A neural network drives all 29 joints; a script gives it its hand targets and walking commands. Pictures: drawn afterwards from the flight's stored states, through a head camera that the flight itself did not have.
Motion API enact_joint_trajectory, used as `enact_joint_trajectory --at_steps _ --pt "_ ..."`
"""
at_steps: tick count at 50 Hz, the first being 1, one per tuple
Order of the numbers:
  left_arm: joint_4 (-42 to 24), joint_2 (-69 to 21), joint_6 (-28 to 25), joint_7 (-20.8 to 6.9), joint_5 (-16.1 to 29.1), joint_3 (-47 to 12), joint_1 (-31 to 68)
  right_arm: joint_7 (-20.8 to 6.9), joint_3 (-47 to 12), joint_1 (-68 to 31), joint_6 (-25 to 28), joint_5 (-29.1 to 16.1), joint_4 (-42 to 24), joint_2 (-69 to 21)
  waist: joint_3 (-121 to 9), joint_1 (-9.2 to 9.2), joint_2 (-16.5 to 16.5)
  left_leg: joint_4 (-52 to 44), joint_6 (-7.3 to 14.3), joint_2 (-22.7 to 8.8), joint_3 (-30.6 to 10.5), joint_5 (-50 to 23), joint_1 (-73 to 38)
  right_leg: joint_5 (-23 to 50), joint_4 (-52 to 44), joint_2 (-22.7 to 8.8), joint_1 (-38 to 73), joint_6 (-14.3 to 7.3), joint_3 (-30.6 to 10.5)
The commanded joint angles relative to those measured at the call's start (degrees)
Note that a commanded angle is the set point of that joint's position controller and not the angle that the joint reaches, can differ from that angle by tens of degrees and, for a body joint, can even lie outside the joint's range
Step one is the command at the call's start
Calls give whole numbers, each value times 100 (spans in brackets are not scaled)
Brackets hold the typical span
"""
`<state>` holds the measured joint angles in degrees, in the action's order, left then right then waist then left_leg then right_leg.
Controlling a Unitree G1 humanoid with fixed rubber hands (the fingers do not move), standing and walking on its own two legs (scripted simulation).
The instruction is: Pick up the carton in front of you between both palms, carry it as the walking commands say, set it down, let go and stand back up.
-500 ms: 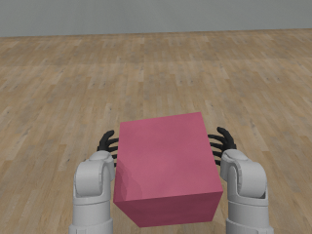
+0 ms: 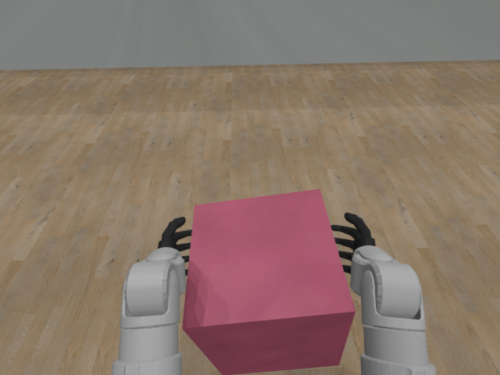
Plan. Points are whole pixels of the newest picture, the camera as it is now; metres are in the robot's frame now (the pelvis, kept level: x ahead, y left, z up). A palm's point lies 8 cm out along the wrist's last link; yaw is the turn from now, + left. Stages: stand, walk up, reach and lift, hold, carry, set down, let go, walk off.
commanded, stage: carry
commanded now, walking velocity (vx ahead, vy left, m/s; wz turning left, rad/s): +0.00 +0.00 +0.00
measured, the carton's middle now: (268, 287) +0.28 -0.01 +0.00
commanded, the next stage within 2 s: hold in 0.82 s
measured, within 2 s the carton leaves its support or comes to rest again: neither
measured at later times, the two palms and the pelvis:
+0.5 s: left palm (167, 280) +0.26 +0.16 +0.04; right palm (352, 280) +0.26 -0.14 +0.04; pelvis -0.03 +0.01 +0.00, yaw +0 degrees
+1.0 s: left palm (151, 293) +0.24 +0.18 +0.04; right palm (341, 278) +0.26 -0.12 +0.05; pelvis -0.03 +0.00 +0.01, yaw +6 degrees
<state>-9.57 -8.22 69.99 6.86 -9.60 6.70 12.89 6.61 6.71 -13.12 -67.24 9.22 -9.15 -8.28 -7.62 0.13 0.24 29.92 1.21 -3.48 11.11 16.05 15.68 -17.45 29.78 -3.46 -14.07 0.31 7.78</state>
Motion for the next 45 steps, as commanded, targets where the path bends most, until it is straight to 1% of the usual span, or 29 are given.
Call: enact_joint_trajectory --at_steps 1,7,13,18,24,28,32,36,41,42,43,44,45 --pt "-95 -5560 -384 -1828 2483 -4011 2998 -1804 -3950 -2632 135 -2441 185 -5800 -995 -3 -23 -443 25 -643 -669 -1415 -502 1346 -423 -588 158 -103 -542" --pt "133 -5566 -944 -1881 2289 -3914 2928 -1856 -3860 -2617 692 -2255 250 -5734 -1047 -7 -14 -503 42 -637 -698 -1231 -488 1126 -453 -579 131 -106 -543" --pt "476 -5318 -1526 -1887 1918 -3615 2639 -1870 -3588 -2398 1255 -1893 587 -5501 -1103 -15 -19 -509 54 -639 -721 -1206 -444 1055 -439 -574 125 -105 -528" --pt "948 -5138 -2098 -1876 1467 -3171 2560 -1880 -3125 -2374 1843 -1442 1084 -5310 -1062 -10 -34 -540 57 -644 -739 -1112 -377 957 -449 -572 52 -92 -525" --pt "1840 -5109 -2880 -1901 903 -2510 2788 -1899 -2483 -2765 2635 -929 1858 -5221 -1069 -3 -41 -611 61 -648 -763 -969 -338 845 -469 -559 55 -82 -528" --pt "2249 -5241 -3304 -1949 715 -2306 2996 -1932 -2277 -3021 3055 -742 2219 -5343 -1176 -4 -42 -619 64 -645 -779 -982 -384 855 -454 -559 102 -85 -530" --pt "2290 -5374 -3415 -1966 721 -2395 2996 -1949 -2370 -3018 3163 -752 2259 -5469 -1303 -5 -43 -573 74 -651 -780 -1166 -465 956 -420 -566 153 -78 -525" --pt "1974 -5415 -3211 -1941 920 -2722 2816 -1928 -2688 -2820 2961 -939 1949 -5496 -1381 0 -52 -507 80 -657 -768 -1404 -511 1095 -373 -575 186 -68 -519" --pt "1883 -5231 -3007 -1903 893 -2679 2605 -1889 -2647 -2624 2752 -923 1853 -5315 -1298 3 -54 -474 89 -660 -752 -1485 -448 1140 -350 -573 143 -63 -500" --pt "1866 -5393 -2959 -1957 882 -2569 2199 -1959 -2517 -2117 2714 -841 1827 -5507 -803 -50 -62 -759 25 601 -1641 -2989 -1611 2119 -789 876 766 -211 -1187" --pt "1750 -5307 -3053 -1922 859 -2600 2305 -1957 -2582 -2405 2800 -836 1541 -5382 -1033 -14 -59 -693 35 544 -1760 -3428 -2002 2438 -755 866 684 -224 -1274" --pt "1794 -5224 -3095 -1836 680 -2452 2040 -1997 -2559 -2488 2825 -845 1512 -5191 -1019 -194 -146 -775 35 552 -1765 -3442 -2800 2404 -830 818 219 -191 -1276" --pt "1794 -5196 -3120 -1820 650 -2433 2262 -2010 -2585 -2573 2871 -863 1536 -5257 -947 -107 -19 -763 20 539 -1759 -3284 -2828 2065 -900 853 176 -162 -1310"
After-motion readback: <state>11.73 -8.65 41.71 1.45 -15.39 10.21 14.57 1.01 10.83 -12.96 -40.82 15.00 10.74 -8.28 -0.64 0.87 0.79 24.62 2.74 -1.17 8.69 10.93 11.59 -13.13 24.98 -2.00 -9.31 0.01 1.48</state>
